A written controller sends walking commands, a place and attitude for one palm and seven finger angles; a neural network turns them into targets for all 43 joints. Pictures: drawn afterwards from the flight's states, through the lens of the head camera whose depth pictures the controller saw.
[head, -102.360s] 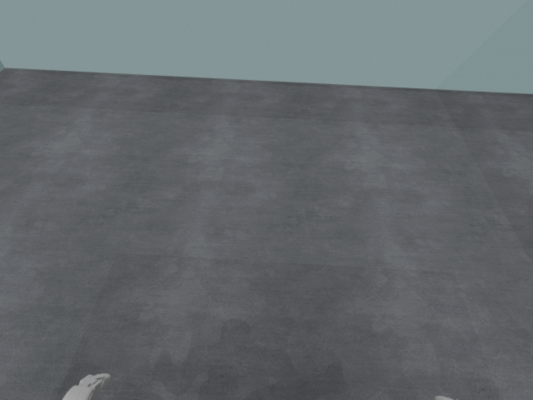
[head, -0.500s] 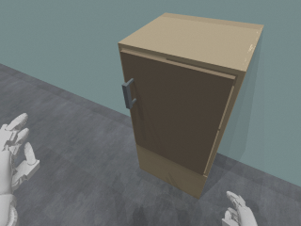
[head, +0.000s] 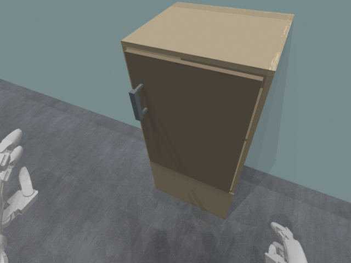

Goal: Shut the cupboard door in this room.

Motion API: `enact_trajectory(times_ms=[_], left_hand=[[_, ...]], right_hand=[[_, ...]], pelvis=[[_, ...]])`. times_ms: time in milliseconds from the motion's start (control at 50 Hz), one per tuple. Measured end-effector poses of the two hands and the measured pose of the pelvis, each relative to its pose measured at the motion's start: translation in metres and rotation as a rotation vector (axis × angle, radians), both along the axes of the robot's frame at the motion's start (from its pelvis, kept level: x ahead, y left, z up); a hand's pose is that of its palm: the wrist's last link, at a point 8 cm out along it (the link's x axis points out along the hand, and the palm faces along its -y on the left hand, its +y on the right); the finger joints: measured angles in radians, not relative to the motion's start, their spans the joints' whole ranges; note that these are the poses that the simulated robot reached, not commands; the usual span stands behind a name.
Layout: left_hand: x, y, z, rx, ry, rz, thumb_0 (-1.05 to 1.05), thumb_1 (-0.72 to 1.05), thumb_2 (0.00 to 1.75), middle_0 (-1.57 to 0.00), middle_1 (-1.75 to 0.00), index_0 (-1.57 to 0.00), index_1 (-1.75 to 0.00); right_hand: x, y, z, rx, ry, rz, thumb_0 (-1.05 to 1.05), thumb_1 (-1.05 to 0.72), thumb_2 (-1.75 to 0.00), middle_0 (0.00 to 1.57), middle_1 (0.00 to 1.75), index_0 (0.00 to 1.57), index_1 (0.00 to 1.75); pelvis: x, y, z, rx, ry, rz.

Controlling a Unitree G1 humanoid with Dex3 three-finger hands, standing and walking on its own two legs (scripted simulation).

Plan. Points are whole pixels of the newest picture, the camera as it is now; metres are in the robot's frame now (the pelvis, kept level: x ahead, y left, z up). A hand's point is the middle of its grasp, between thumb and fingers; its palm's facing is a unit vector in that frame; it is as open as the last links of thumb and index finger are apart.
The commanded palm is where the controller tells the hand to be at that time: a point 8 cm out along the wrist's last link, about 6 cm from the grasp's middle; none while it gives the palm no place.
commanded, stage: step back with the hand held close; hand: left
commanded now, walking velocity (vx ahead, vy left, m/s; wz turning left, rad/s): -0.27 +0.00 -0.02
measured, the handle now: (139, 102) +0.62 +0.18 +0.00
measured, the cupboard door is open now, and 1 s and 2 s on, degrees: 0 0 0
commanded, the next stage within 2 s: stop stepping back and stand still in 1.02 s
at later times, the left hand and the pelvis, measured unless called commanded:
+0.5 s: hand out of the picture +0.12 +0.27 +0.16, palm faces +0.45 -0.76 -0.47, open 7.4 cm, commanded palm +0.06 +0.31 +0.18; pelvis -0.07 +0.01 -0.01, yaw +2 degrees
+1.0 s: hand out of the picture +0.04 +0.29 +0.17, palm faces +0.50 -0.73 -0.47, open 7.4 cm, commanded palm -0.01 +0.31 +0.18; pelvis -0.15 +0.01 -0.02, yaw +2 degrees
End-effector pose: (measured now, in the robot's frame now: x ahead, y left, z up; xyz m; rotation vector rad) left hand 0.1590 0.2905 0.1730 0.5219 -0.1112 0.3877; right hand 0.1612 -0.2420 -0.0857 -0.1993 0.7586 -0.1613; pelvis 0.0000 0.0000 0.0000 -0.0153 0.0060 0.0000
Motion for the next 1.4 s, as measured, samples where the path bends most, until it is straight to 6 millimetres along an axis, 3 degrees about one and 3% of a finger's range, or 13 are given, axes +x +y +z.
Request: enact_trajectory(times_ms=[240,420,700,840,920,980,1040,1120,1180,1340,1400], left_hand=[[-0.024,0.017,0.014,0.078,-0.043,-0.027,0.02,0.89,0.90,-0.21,-0.30,-0.21,-0.30],[-0.061,0.017,0.000,0.048,-0.083,-0.026,0.02,0.89,0.90,-0.21,-0.30,-0.21,-0.30],[-0.118,0.014,0.013,0.095,-0.213,0.027,0.02,0.89,0.90,-0.21,-0.30,-0.21,-0.30],[-0.135,0.033,0.002,0.089,-0.205,0.018,0.01,0.89,0.90,-0.21,-0.30,-0.21,-0.30],[-0.152,0.042,0.007,0.116,-0.176,0.041,0.02,0.89,0.90,-0.21,-0.30,-0.21,-0.30],[-0.164,0.037,0.012,0.128,-0.194,0.036,0.02,0.89,0.90,-0.21,-0.30,-0.21,-0.30],[-0.168,0.022,0.008,0.096,-0.206,-0.004,0.02,0.89,0.90,-0.21,-0.30,-0.21,-0.30],[-0.172,0.001,0.006,0.053,-0.203,-0.103,0.02,0.89,0.90,-0.21,-0.30,-0.21,-0.30],[-0.183,-0.001,0.011,0.084,-0.192,-0.169,0.02,0.89,0.90,-0.21,-0.30,-0.21,-0.30],[-0.231,0.056,0.009,0.094,-0.161,-0.039,0.01,0.89,0.90,-0.21,-0.30,-0.22,-0.30],[-0.246,0.065,0.003,0.035,-0.149,0.023,0.01,0.89,0.90,-0.21,-0.30,-0.21,-0.30]], right_hand=[[-0.029,0.007,0.006,-0.014,-0.003,-0.051,0.01,-0.91,-0.90,0.20,0.30,0.20,0.30],[-0.063,0.011,0.011,-0.047,-0.026,-0.026,0.01,-0.90,-0.90,0.20,0.30,0.20,0.30],[-0.103,0.004,-0.006,-0.059,0.037,0.044,0.01,-0.90,-0.90,0.21,0.30,0.20,0.30],[-0.118,0.019,0.000,-0.095,0.030,0.047,0.01,-0.90,-0.90,0.20,0.30,0.20,0.30],[-0.126,0.032,0.004,-0.060,-0.006,0.054,0.01,-0.90,-0.90,0.20,0.30,0.20,0.30],[-0.131,0.038,0.003,-0.037,-0.025,0.081,0.01,-0.90,-0.90,0.20,0.30,0.20,0.30],[-0.138,0.039,0.001,-0.025,-0.031,0.107,0.01,-0.90,-0.90,0.21,0.30,0.20,0.30],[-0.161,0.033,0.005,-0.017,-0.040,0.070,0.01,-0.90,-0.90,0.21,0.30,0.20,0.30],[-0.184,0.023,0.014,-0.032,-0.051,0.002,0.01,-0.90,-0.90,0.21,0.30,0.20,0.30],[-0.255,0.016,0.026,-0.139,0.007,-0.062,0.01,-0.91,-0.90,0.20,0.30,0.20,0.30],[-0.278,0.022,0.028,-0.138,0.020,-0.048,0.01,-0.91,-0.90,0.20,0.30,0.20,0.30]], pelvis=[[-0.029,0.010,-0.003,0.011,0.007,-0.020],[-0.059,0.011,-0.008,-0.003,0.002,-0.006],[-0.095,0.002,-0.016,0.002,-0.003,0.063],[-0.122,0.012,-0.019,0.002,0.005,0.088],[-0.131,0.013,-0.015,-0.027,0.026,0.077],[-0.140,0.009,-0.016,-0.026,0.055,0.041],[-0.161,0.004,-0.016,-0.032,0.052,0.017],[-0.186,0.003,-0.013,-0.032,0.036,0.008],[-0.196,0.007,-0.012,-0.023,0.045,0.002],[-0.227,0.027,-0.004,-0.008,0.034,0.006],[-0.240,0.031,0.002,-0.027,0.030,0.006]])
